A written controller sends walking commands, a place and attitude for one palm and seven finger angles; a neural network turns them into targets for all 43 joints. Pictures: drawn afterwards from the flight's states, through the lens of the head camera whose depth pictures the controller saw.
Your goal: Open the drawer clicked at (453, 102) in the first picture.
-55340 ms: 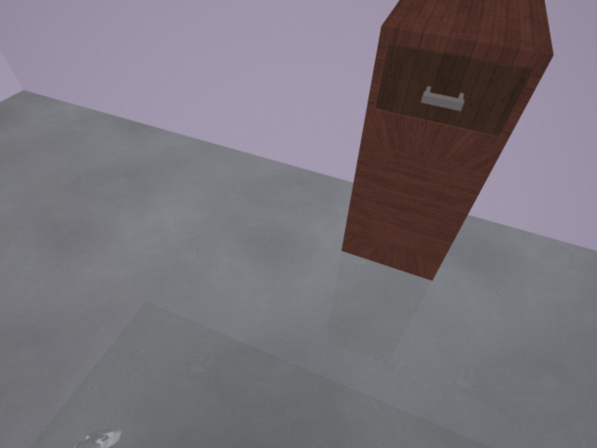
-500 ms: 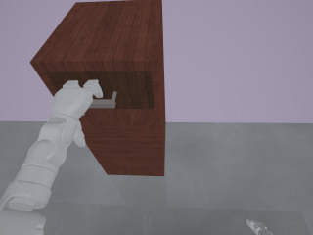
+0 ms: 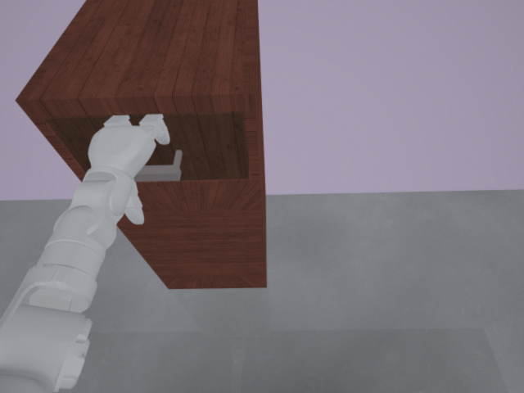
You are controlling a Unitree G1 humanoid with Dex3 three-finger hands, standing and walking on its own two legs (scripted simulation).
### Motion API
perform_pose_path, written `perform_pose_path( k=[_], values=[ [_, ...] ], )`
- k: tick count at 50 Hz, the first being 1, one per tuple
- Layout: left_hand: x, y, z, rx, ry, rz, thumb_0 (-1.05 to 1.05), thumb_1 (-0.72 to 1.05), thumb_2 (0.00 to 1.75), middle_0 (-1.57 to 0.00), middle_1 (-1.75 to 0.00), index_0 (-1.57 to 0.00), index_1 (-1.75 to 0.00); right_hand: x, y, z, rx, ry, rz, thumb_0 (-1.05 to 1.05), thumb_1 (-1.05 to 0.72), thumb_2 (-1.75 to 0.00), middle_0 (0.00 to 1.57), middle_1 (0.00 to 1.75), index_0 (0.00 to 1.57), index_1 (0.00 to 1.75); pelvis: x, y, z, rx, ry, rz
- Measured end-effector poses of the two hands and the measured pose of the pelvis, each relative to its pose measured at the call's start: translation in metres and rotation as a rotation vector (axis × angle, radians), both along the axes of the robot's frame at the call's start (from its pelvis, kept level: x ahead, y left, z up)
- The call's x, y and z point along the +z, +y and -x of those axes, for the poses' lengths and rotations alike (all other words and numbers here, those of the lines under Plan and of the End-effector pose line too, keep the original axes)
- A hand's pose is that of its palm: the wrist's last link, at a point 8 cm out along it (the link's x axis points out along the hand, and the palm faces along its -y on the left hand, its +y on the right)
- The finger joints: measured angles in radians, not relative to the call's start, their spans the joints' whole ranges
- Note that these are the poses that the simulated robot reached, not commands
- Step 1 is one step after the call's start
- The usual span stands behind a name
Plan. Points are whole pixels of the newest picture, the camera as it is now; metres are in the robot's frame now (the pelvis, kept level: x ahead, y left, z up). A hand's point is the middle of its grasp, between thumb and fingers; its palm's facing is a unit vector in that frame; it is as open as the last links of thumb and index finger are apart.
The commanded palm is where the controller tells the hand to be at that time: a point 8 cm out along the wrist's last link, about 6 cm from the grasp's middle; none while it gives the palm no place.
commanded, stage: move the hooked fingers above the handle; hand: left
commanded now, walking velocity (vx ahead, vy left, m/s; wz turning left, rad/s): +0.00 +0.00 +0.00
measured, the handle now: (154, 164) +0.50 +0.23 +0.02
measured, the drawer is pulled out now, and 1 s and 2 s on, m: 0.00 0.00 0.00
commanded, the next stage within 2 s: lower the fingers behind the handle in 1.76 s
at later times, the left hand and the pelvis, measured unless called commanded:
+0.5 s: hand (142, 167) +0.44 +0.23 +0.07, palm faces -0.02 -0.03 -1.00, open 13.8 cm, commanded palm +0.42 +0.24 +0.13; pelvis +0.00 -0.01 +0.00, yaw +0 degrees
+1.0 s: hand (138, 169) +0.44 +0.23 +0.07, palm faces -0.05 -0.01 -1.00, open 13.9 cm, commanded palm +0.42 +0.24 +0.13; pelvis -0.02 -0.01 +0.00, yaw +0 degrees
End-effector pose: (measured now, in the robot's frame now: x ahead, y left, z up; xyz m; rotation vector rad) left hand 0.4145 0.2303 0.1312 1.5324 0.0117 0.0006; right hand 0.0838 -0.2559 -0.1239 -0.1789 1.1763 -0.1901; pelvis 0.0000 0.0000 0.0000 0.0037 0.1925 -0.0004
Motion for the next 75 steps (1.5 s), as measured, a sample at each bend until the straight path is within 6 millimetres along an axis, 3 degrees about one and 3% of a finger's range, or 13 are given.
perform_pose_path(
  k=[13,39,54,63,68,75],
  values=[
    [-0.008,-0.005,-0.021,0.032,0.042,-0.011,0.0,-0.49,0.3,-0.33,-1.22,-0.33,-1.21,-0.006,-0.004,0.018,-0.027,0.069,-0.003,0.0,-0.91,-0.9,0.2,0.3,0.21,0.3,-0.002,-0.002,-0.005,-0.001,0.026,0.003],
    [0.004,0.0,0.003,0.067,0.011,-0.035,0.0,-0.49,0.3,-0.32,-1.2,-0.31,-1.2,0.001,-0.018,0.003,-0.007,-0.035,0.013,0.0,-0.91,-0.9,0.2,0.3,0.21,0.3,-0.001,-0.014,0.012,0.001,-0.006,-0.008],
    [-0.001,-0.001,-0.011,0.026,0.017,-0.014,0.0,-0.49,0.3,-0.32,-1.2,-0.32,-1.2,0.0,-0.026,0.043,-0.055,0.04,0.055,0.0,-0.91,-0.9,0.2,0.3,0.21,0.3,-0.004,-0.011,0.016,-0.008,0.021,-0.005],
    [-0.009,0.02,-0.017,0.086,0.041,-0.023,0.0,-0.49,0.3,-0.31,-1.2,-0.31,-1.2,-0.001,-0.021,0.061,-0.087,0.093,0.055,0.0,-0.91,-0.9,0.2,0.3,0.21,0.3,-0.005,-0.005,0.014,-0.021,0.038,-0.001],
    [-0.012,0.024,-0.014,0.055,0.056,-0.01,0.0,-0.49,0.3,-0.32,-1.2,-0.31,-1.2,0.0,-0.017,0.058,-0.082,0.103,0.061,0.0,-0.91,-0.9,0.2,0.3,0.21,0.3,-0.004,-0.001,0.009,-0.016,0.042,0.004],
    [-0.009,0.014,-0.014,-0.016,0.01,0.011,0.0,-0.49,0.3,-0.32,-1.2,-0.32,-1.2,0.0,-0.01,0.04,-0.054,0.086,0.055,0.0,-0.91,-0.9,0.2,0.3,0.21,0.3,-0.004,0.005,0.004,-0.002,0.039,0.011]
  ],
)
